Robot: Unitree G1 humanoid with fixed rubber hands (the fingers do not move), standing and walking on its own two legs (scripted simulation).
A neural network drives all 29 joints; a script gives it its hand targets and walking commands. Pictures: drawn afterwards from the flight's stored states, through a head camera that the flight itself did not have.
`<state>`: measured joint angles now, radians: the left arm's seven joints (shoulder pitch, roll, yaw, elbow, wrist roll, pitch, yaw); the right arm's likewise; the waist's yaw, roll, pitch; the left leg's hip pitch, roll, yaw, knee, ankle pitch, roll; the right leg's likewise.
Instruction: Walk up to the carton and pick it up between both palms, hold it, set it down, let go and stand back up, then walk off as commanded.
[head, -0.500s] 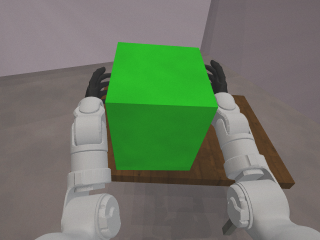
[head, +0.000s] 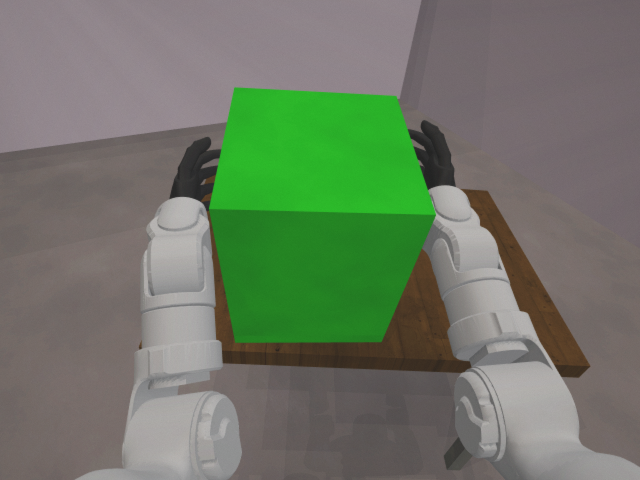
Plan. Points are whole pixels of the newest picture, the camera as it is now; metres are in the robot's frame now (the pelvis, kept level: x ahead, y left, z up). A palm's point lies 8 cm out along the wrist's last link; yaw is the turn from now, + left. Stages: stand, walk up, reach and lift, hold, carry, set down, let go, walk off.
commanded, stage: hold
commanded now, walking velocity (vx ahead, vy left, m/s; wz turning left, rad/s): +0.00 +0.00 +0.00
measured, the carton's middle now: (313, 223) +0.39 +0.03 +0.16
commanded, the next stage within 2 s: none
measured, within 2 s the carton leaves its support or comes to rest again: neither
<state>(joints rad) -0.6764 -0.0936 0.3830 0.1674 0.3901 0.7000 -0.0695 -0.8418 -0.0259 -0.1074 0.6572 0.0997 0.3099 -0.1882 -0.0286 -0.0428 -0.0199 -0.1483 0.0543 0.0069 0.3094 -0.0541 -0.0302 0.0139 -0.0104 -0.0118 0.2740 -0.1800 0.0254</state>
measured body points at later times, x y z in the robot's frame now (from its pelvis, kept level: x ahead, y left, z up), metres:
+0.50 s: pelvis +0.00 +0.00 +0.00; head -0.05 +0.03 +0.45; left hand +0.38 +0.17 +0.20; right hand +0.41 -0.12 +0.23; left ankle +0.08 +0.13 -0.75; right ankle -0.01 -0.14 -0.75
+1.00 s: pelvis +0.00 +0.00 +0.00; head -0.04 +0.03 +0.45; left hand +0.37 +0.17 +0.20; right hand +0.41 -0.12 +0.23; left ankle +0.08 +0.13 -0.75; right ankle -0.01 -0.14 -0.75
